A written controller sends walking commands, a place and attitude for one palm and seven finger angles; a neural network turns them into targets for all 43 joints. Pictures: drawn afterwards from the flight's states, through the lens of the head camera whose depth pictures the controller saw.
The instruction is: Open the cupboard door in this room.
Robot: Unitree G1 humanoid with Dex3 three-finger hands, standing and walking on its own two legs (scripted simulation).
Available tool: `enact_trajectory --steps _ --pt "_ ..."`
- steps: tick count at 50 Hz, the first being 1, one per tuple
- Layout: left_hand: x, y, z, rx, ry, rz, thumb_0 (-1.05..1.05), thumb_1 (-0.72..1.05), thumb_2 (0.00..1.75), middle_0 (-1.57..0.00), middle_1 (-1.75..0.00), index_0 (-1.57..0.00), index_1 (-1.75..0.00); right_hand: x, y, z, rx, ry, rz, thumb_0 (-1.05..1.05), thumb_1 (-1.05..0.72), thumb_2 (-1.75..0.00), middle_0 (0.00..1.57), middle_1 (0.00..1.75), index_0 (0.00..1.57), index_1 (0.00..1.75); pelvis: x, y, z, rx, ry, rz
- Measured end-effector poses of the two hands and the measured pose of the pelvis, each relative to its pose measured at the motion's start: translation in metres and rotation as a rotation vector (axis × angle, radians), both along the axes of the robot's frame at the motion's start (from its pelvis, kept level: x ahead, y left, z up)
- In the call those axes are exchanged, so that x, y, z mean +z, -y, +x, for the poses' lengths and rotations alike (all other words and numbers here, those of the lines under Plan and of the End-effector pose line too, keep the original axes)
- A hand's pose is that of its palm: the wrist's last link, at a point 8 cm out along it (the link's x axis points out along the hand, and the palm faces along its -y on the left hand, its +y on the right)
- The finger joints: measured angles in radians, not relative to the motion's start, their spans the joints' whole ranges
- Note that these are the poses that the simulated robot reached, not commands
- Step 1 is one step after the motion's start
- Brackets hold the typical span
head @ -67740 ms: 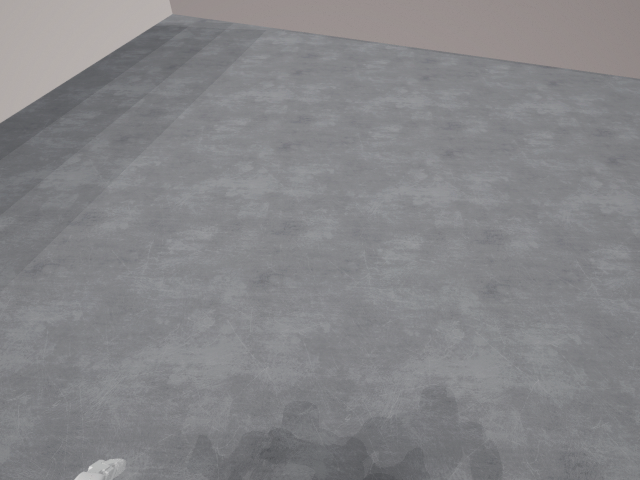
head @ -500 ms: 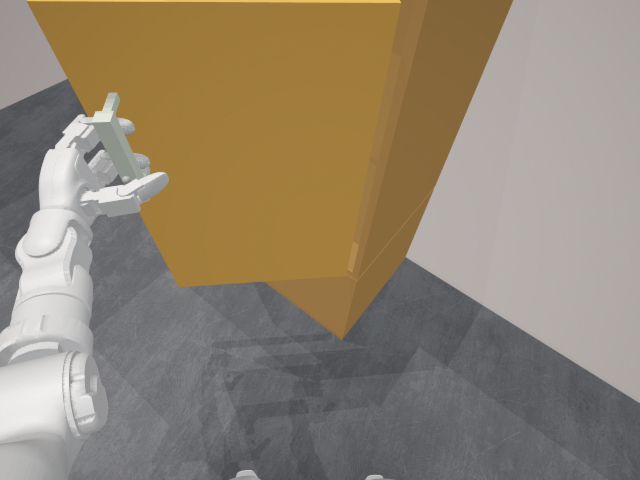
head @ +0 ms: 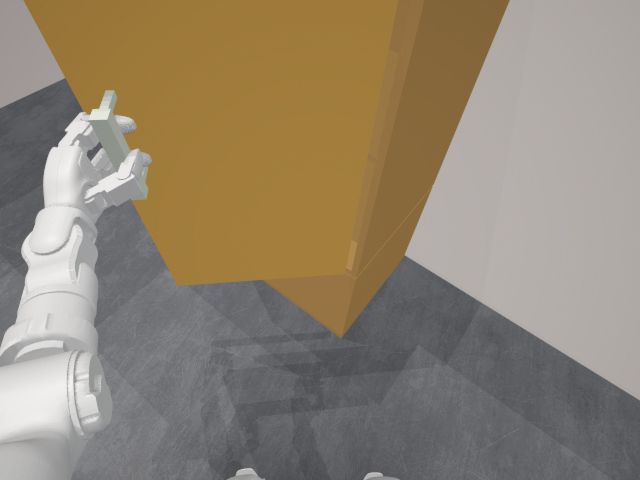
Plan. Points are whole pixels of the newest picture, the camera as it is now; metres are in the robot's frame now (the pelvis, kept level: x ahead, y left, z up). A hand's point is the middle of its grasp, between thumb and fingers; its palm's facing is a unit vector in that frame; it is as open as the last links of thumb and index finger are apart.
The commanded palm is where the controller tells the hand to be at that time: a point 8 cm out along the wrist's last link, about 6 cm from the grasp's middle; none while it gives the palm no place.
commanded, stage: pull the door open along its arc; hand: left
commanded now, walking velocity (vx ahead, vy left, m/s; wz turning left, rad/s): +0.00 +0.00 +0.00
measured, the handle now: (125, 148) +0.52 +0.24 +0.11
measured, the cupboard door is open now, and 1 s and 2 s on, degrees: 44 88 86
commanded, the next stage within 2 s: open thumb and fingers to let go in 0.84 s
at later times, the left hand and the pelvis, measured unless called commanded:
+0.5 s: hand (171, 270) +0.32 +0.15 +0.12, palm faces +0.28 -0.96 +0.09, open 6.4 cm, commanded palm +0.24 +0.22 +0.11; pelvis +0.02 -0.01 +0.01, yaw +0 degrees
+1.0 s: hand (252, 332) +0.25 +0.06 +0.12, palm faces +0.45 -0.89 +0.00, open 6.5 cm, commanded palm +0.21 +0.11 +0.11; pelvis +0.02 -0.05 +0.01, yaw +4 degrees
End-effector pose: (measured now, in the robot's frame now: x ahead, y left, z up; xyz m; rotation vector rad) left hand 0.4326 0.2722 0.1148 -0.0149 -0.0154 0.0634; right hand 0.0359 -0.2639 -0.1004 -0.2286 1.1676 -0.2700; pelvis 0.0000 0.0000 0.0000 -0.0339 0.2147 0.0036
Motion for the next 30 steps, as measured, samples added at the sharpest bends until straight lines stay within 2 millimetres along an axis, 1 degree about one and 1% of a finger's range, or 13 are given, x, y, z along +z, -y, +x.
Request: enact_trajectory --steps 4,7,10,12,15,17,21,25,28,30 --pt "0.0 0.003 -0.006 0.0 0.008 0.002 0.0 0.69 0.82 -0.32 -1.33 -0.3 -1.32 0.001 0.0 0.0 -0.01 0.01 0.009 0.01 -0.91 -0.9 0.21 0.3 0.2 0.3 0.001 0.0 0.002 -0.007 0.006 0.002" --pt "0.0 0.005 -0.015 -0.004 0.016 0.009 0.01 0.7 0.81 -0.31 -1.33 -0.28 -1.31 0.002 -0.001 0.004 -0.018 0.03 0.019 0.01 -0.91 -0.9 0.21 0.3 0.2 0.3 0.003 0.0 0.004 -0.013 0.015 0.004" --pt "-0.001 0.009 -0.029 -0.013 0.025 0.009 0.01 0.71 0.81 -0.31 -1.33 -0.27 -1.31 0.003 -0.002 0.013 -0.018 0.064 0.034 0.01 -0.91 -0.9 0.21 0.3 0.2 0.3 0.005 0.0 0.007 -0.017 0.029 0.007" --pt "-0.001 0.013 -0.041 -0.021 0.031 0.009 0.01 0.71 0.8 -0.31 -1.33 -0.27 -1.31 0.005 -0.004 0.022 -0.011 0.096 0.044 0.01 -0.91 -0.9 0.21 0.3 0.2 0.3 0.007 0.0 0.008 -0.019 0.039 0.009" --pt "-0.002 0.021 -0.062 -0.034 0.04 0.007 0.01 0.71 0.79 -0.32 -1.33 -0.26 -1.31 0.009 -0.007 0.042 0.009 0.159 0.062 0.01 -0.91 -0.9 0.21 0.3 0.2 0.3 0.009 0.0 0.011 -0.02 0.057 0.013" --pt "-0.002 0.029 -0.079 -0.009 0.044 -0.011 0.01 0.7 0.79 -0.32 -1.33 -0.27 -1.3 0.012 -0.01 0.059 0.032 0.21 0.073 0.01 -0.91 -0.9 0.21 0.3 0.2 0.3 0.01 0.0 0.013 -0.021 0.068 0.015" --pt "-0.003 0.053 -0.113 0.119 0.049 -0.054 0.01 0.69 0.8 -0.31 -1.32 -0.29 -1.27 0.021 -0.02 0.099 0.105 0.314 0.104 0.01 -0.91 -0.9 0.2 0.3 0.2 0.3 0.012 0.002 0.014 -0.015 0.094 0.023" --pt "-0.001 0.079 -0.146 0.222 0.032 -0.069 0.01 0.67 0.78 -0.32 -1.3 -0.31 -1.26 0.034 -0.033 0.138 0.175 0.403 0.133 0.01 -0.91 -0.9 0.2 0.3 0.2 0.3 0.013 0.007 0.016 -0.008 0.124 0.03" --pt "0.002 0.098 -0.168 0.272 0.002 -0.069 0.02 0.66 0.77 -0.32 -1.28 -0.32 -1.27 0.046 -0.041 0.162 0.214 0.454 0.152 0.01 -0.91 -0.9 0.2 0.3 0.2 0.3 0.015 0.013 0.018 -0.002 0.149 0.033" --pt "0.004 0.11 -0.18 0.298 -0.017 -0.058 0.02 0.64 0.76 -0.32 -1.26 -0.33 -1.28 0.052 -0.045 0.174 0.236 0.474 0.16 0.01 -0.91 -0.9 0.2 0.3 0.2 0.3 0.016 0.017 0.019 0.005 0.166 0.034"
